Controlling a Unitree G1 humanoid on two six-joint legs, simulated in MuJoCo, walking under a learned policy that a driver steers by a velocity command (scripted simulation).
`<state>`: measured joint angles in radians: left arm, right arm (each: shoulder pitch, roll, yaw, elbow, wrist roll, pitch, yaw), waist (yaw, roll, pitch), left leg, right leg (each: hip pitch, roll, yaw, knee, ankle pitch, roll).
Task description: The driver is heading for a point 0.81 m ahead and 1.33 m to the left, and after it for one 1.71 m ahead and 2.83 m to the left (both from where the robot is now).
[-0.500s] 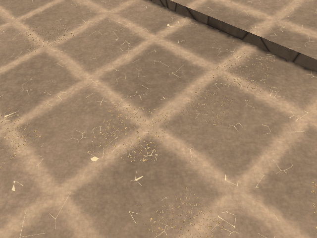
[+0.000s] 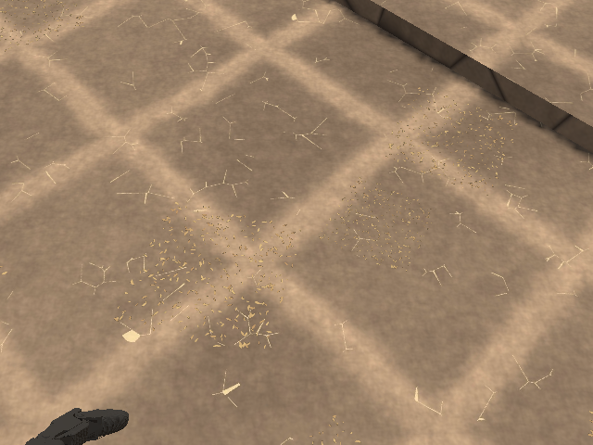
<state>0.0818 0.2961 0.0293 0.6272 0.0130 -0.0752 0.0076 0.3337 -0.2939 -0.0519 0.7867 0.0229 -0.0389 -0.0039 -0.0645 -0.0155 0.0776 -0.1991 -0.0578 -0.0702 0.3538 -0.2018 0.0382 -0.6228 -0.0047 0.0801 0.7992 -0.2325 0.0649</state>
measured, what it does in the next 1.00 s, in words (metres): walks ahead, turning left: right foot, then left foot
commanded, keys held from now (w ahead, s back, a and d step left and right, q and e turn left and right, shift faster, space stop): q+shift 0.94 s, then w+q+shift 0.06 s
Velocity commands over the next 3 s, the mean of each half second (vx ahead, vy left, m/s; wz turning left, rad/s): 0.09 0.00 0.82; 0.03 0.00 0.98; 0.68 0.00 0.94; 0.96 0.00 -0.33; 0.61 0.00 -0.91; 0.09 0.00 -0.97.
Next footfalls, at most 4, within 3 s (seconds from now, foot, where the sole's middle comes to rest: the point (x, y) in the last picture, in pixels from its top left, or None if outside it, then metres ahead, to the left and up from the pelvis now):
0.12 right None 0.25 -0.11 -0.78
0.58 left None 0.12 0.13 -0.78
1.00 right None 0.31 0.02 -0.78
1.54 left None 0.07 0.47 -0.78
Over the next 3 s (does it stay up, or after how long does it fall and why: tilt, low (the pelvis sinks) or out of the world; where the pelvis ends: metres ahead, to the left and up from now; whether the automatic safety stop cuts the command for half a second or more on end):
stays up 0.34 1.10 -0.01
